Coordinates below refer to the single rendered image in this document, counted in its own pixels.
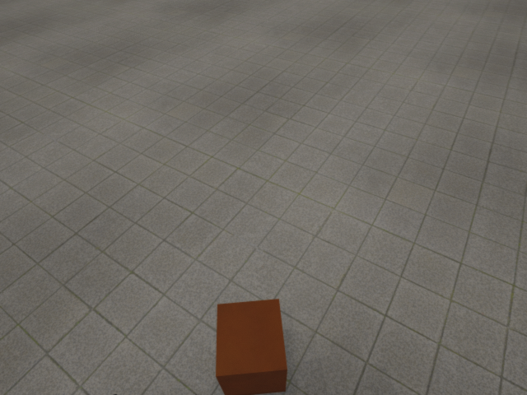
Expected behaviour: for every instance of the carton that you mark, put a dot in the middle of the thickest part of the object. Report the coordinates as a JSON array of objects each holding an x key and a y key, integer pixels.
[{"x": 251, "y": 357}]

